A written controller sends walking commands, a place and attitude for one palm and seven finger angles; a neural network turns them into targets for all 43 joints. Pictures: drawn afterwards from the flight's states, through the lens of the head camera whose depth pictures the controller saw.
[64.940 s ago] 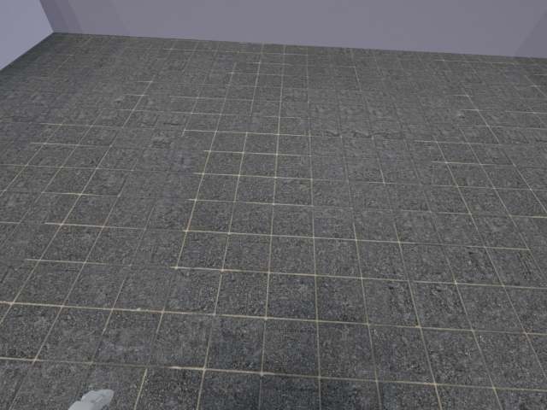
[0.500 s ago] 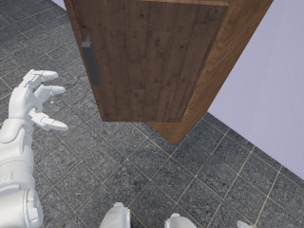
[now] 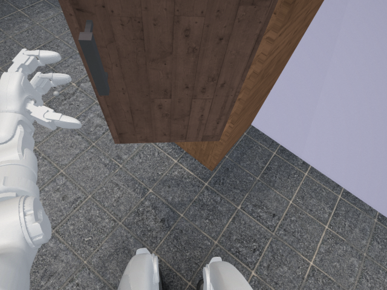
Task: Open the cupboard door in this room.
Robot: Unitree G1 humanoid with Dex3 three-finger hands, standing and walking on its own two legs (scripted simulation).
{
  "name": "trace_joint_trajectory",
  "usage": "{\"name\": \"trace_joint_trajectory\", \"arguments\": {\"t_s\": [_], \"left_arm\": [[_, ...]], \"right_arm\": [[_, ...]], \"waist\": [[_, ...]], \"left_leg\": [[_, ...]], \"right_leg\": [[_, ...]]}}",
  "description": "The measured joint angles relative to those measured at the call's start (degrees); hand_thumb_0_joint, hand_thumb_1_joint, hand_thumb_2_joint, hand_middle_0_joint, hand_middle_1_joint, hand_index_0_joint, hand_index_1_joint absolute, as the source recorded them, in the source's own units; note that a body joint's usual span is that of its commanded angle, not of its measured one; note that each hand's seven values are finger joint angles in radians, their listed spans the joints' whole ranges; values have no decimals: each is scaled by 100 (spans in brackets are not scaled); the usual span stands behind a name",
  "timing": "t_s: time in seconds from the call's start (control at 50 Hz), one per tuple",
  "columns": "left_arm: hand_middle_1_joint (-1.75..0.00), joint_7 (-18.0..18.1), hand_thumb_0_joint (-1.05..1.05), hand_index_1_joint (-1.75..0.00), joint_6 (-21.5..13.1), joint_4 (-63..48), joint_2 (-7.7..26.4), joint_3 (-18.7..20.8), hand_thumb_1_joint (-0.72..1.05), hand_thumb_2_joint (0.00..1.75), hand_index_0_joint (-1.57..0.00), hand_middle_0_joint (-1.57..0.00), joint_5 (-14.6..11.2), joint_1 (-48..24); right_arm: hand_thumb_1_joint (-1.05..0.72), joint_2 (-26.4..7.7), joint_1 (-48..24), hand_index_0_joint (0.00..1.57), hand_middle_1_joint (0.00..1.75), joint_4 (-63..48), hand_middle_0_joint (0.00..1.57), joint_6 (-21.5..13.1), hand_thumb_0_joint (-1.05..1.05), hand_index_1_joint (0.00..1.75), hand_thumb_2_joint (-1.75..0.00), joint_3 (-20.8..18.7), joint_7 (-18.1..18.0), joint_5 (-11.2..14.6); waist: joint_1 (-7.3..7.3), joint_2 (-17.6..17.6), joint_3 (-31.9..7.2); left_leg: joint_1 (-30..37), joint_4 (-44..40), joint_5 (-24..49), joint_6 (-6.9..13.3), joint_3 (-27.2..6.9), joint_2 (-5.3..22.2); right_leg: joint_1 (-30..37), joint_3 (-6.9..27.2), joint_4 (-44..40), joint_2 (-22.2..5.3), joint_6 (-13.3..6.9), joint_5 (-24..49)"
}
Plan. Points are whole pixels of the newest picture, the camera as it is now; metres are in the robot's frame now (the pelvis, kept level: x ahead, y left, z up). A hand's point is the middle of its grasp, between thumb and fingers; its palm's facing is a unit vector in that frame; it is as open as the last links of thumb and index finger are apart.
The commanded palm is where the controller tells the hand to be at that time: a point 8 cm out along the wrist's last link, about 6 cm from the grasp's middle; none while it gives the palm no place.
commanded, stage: move the hooked fingers beside the handle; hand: left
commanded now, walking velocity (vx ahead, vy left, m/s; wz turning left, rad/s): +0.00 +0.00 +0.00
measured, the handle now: (97, 60) +0.58 +0.19 +0.07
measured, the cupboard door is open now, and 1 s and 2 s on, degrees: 44 44 44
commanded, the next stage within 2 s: slide the fingers in behind the handle in 1.10 s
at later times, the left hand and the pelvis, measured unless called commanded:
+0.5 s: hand (60, 84) +0.51 +0.25 +0.07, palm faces +0.06 -1.00 +0.00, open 14.0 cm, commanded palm +0.50 +0.29 +0.07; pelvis +0.01 +0.00 -0.01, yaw -2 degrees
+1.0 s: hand (62, 82) +0.51 +0.25 +0.07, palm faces +0.06 -1.00 +0.00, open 14.0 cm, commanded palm +0.50 +0.28 +0.06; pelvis +0.01 +0.00 -0.01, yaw -1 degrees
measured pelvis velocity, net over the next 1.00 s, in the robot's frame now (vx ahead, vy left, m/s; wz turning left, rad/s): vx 0.01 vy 0.00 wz -0.01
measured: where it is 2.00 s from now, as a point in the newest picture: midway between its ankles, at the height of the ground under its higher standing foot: outside the picture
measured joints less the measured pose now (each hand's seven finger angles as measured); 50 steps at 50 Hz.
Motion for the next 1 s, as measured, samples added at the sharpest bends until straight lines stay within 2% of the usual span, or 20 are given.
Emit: {"name": "trace_joint_trajectory", "arguments": {"t_s": [0.12, 0.22, 0.34, 0.54, 0.66, 0.76, 0.86, 1.0], "left_arm": [[-120, 44, -1, -120, 112, 391, 379, 91, -50, 30, -30, -30, 178, -438], [-120, 36, -1, -120, 75, 424, 527, 147, -50, 30, -30, -30, 208, -694], [-119, -15, -1, -120, 267, 484, 674, 248, -50, 30, -30, -30, 260, -763], [-120, 23, -1, -120, 155, 95, 419, 382, -50, 30, -30, -30, 168, -258], [-120, -12, -1, -120, 136, 95, 416, 185, -50, 30, -30, -30, 128, -240], [-120, -84, -1, -120, 129, 138, 284, 0, -50, 30, -30, -30, 47, -253], [-120, 51, -1, -120, 106, 289, 222, -72, -51, 30, -30, -30, 117, -423], [-120, 223, -1, -120, -31, 121, 223, 116, -50, 30, -30, -30, 233, -532]], "right_arm": [[-90, -21, 69, 20, 30, -39, 20, 48, 1, 30, -89, 52, -14, -18], [-90, -51, 127, 20, 30, 7, 20, 92, 1, 30, -89, 53, 3, -55], [-91, -51, 195, 20, 30, -57, 20, 188, 1, 30, -89, 62, 26, -59], [-90, 34, 196, 20, 30, -60, 20, 267, 1, 30, -89, 33, 100, -47], [-90, 43, 64, 20, 30, -78, 20, 276, 1, 30, -89, 20, 91, -35], [-90, 14, -28, 20, 30, -104, 20, 285, 1, 30, -89, 13, 90, -30], [-90, -5, -126, 20, 30, -124, 20, 242, 1, 30, -89, 30, 70, -45], [-91, 16, -131, 20, 30, -79, 20, 215, 1, 30, -89, 27, 89, -99]], "waist": [[-182, 9, 25], [-243, 33, 43], [-312, 49, 39], [-193, 20, -19], [-145, 6, -42], [-88, 1, -51], [-116, -12, -12], [-186, 19, 5]], "left_leg": [[-266, 141, -27, -12, -44, 41], [-454, 228, -53, -17, -63, 68], [-543, 243, -82, -13, -45, 101], [-343, 164, -145, -14, -23, 114], [-265, 148, -152, -19, -74, 88], [-236, 136, -137, -6, -91, 51], [-340, 207, -128, 4, -114, 21], [-487, 287, -129, 3, -101, 46]], "right_leg": [[-247, -36, 113, 40, -18, -20], [-422, -49, 174, 67, -23, -32], [-517, -23, 163, 98, -18, -31], [-309, 11, 35, 120, -7, -51], [-191, -38, -19, 107, -9, -58], [-148, -59, -31, 77, 3, -58], [-244, -87, 64, 47, 10, -79], [-407, -70, 156, 64, 6, -77]]}}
